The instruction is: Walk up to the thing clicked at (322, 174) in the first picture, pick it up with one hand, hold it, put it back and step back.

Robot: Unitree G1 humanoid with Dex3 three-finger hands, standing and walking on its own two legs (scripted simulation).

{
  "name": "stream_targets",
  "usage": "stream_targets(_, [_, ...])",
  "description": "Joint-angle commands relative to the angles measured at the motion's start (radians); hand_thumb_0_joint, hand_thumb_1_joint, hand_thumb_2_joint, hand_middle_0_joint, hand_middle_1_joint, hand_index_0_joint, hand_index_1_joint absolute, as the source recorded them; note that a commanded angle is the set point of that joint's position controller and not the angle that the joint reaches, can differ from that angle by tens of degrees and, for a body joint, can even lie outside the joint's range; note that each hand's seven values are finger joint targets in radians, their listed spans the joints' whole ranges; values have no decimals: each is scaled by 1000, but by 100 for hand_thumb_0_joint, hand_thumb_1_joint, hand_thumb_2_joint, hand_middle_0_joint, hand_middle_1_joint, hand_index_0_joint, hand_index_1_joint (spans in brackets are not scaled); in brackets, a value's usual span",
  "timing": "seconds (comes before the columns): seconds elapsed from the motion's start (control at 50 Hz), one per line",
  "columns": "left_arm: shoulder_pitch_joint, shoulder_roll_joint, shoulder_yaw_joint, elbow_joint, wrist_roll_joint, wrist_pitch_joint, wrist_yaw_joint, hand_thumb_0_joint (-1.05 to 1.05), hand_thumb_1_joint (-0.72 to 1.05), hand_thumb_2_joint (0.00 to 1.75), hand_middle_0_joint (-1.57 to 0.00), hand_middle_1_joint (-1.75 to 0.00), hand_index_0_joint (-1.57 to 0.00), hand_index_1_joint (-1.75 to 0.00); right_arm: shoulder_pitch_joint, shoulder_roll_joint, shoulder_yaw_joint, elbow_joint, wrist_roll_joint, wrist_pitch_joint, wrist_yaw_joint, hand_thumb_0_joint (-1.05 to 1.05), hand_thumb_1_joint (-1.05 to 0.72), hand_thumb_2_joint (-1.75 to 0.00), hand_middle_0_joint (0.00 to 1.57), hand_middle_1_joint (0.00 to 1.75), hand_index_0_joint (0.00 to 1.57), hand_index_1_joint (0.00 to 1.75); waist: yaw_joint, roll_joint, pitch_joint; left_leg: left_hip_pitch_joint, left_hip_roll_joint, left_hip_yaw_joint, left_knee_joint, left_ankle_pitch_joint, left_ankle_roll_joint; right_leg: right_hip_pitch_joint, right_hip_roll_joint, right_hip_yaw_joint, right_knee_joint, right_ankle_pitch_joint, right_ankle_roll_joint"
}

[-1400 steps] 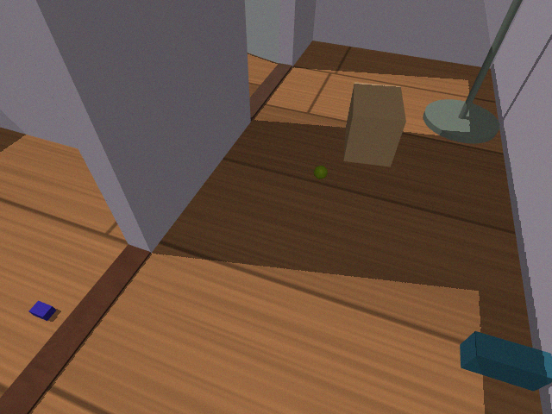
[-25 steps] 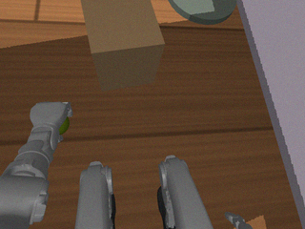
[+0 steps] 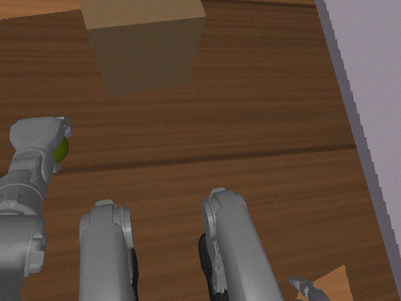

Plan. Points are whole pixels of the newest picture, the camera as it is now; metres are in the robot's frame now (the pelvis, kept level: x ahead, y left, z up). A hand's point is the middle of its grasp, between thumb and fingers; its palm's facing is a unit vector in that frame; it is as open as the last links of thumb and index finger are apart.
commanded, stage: crouch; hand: left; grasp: from above
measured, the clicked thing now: (49, 147) +0.45 +0.28 -0.19
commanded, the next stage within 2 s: lower in 0.28 s
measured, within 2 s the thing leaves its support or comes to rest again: neither
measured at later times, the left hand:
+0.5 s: hand (57, 152) +0.45 +0.27 -0.22, palm faces -0.46 -0.05 -0.88, open 9.2 cm
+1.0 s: hand (67, 156) +0.45 +0.26 -0.28, palm faces -0.46 -0.07 -0.89, open 9.2 cm
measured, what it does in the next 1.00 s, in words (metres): lowers itself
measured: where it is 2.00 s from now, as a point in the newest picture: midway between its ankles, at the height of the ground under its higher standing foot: (173, 288)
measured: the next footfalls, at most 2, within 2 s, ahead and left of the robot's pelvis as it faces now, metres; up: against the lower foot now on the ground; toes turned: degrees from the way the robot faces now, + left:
none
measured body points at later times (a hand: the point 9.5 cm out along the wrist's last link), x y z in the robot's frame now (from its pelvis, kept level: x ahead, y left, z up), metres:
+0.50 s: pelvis -0.01 +0.00 -0.05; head +0.23 +0.05 +0.33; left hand +0.47 +0.27 -0.17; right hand +0.04 -0.27 -0.16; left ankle +0.08 +0.13 -0.36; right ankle +0.08 -0.12 -0.36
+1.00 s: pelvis +0.00 +0.00 -0.08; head +0.25 +0.06 +0.29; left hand +0.47 +0.27 -0.23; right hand +0.03 -0.27 -0.18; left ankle +0.08 +0.13 -0.36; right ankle +0.08 -0.12 -0.36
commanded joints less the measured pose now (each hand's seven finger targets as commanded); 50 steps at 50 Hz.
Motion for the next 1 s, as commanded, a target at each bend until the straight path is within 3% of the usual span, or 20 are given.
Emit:
stream_targets(0.0, [-333,229,26,-113,3,-5,48,0,50,81,-85,-83,-89,-80,200,-222,-69,-16,-3,-16,-2,0,-91,-90,20,30,20,30,-10,226,-656,535,-9,75,-197,145,48,263,7,-76,-229,231,-68])
stream_targets(0.02, [-375,243,27,-139,0,-11,47,0,48,80,-84,-83,-87,-80,195,-225,-68,-10,-2,-16,-3,0,-91,-90,20,30,20,30,-7,250,-670,527,-9,74,-193,136,47,249,10,-78,-214,223,-72])
stream_targets(0.22, [-369,270,36,-61,1,-8,56,0,45,80,-82,-83,-85,-80,205,-234,-39,-1,-12,-22,2,0,-91,-90,20,30,20,30,-22,233,-644,467,-10,80,-126,133,50,234,13,-87,-172,226,-66])
stream_targets(0.3, [-400,311,53,-82,1,-13,57,0,45,81,-83,-82,-85,-79,208,-244,-33,3,-12,-21,2,0,-91,-90,20,30,20,30,-18,243,-663,443,-12,83,-106,137,51,241,16,-90,-154,230,-66])
stream_targets(0.46, [-383,302,25,6,-2,-26,48,0,43,81,-84,-78,-86,-76,201,-254,-5,4,-19,-24,9,0,-91,-90,20,30,20,30,-46,203,-567,339,-12,78,-58,108,57,212,23,-101,-127,208,-61])
stream_targets(0.5, [-375,326,36,18,1,-34,49,0,43,80,-83,-80,-85,-78,202,-259,3,1,-24,-27,9,0,-91,-90,20,30,20,30,-46,191,-575,347,-12,74,-40,116,57,223,24,-105,-120,216,-58])
stream_targets(0.54, [-386,347,50,6,4,-44,59,0,45,80,-85,-79,-87,-77,191,-262,9,-1,-28,-26,11,0,-91,-90,20,30,20,30,-39,224,-591,344,-12,73,-34,116,53,218,27,-109,-100,213,-60])
stream_targets(0.62, [-410,375,67,-11,13,-59,80,0,48,82,-86,-82,-88,-80,190,-276,12,-3,-36,-29,13,0,-91,-90,20,30,20,30,-58,232,-590,340,-9,68,-6,126,53,208,29,-116,-83,231,-56])
stream_targets(0.72, [-375,363,76,-8,28,-53,111,0,50,81,-88,-82,-90,-79,184,-276,15,-3,-48,-34,20,0,-91,-90,20,30,20,30,-56,305,-596,401,-7,60,-6,143,39,176,29,-133,-49,244,-64])
stream_targets(0.8, [-381,365,71,-6,30,-43,125,0,47,86,-86,-79,-88,-78,190,-280,23,1,-55,-38,29,0,-90,-90,20,30,20,30,-78,297,-586,373,-4,58,18,158,44,187,32,-134,-44,271,-58])
stream_targets(0.82, [-378,373,76,1,27,-40,131,0,48,86,-88,-78,-89,-77,180,-283,25,4,-55,-39,29,0,-90,-90,20,30,20,30,-70,297,-585,374,-2,58,25,165,45,181,34,-133,-42,280,-57])
stream_targets(0.84, [-396,386,88,-7,27,-41,135,0,51,86,-89,-78,-90,-77,196,-290,26,8,-60,-42,32,0,-90,-90,20,30,20,30,-86,304,-582,375,-2,55,32,178,43,180,32,-140,-31,291,-57])
stream_targets(0.86, [-369,375,85,22,24,-37,138,0,51,84,-88,-79,-90,-77,189,-295,30,1,-60,-45,34,0,-90,-90,20,30,20,30,-76,305,-566,371,-3,52,29,168,42,167,32,-145,-27,278,-60])
stream_targets(0.88, [-368,363,79,31,22,-36,139,0,51,87,-90,-78,-91,-77,186,-295,30,4,-61,-48,37,0,-90,-90,20,30,20,30,-86,307,-553,377,-2,49,30,164,41,153,32,-149,-22,271,-61])
stream_targets(0.92, [-391,389,84,37,30,-41,142,0,51,85,-89,-78,-90,-77,192,-305,39,6,-65,-54,43,0,-90,-90,20,30,20,30,-98,306,-531,361,-2,44,43,160,41,147,36,-156,-20,266,-63])
stream_targets(0.96, [-361,406,106,47,25,-43,147,0,52,86,-90,-79,-91,-77,192,-307,45,2,-69,-56,47,0,-90,-90,20,30,20,30,-83,297,-544,345,-2,44,49,167,43,174,37,-158,-17,274,-59])
stream_targets(0.98, [-370,404,98,49,25,-47,151,0,52,85,-90,-79,-91,-77,189,-307,48,-1,-72,-59,50,0,-90,-90,20,30,20,30,-93,298,-535,327,-2,45,59,160,43,173,39,-158,-18,267,-61])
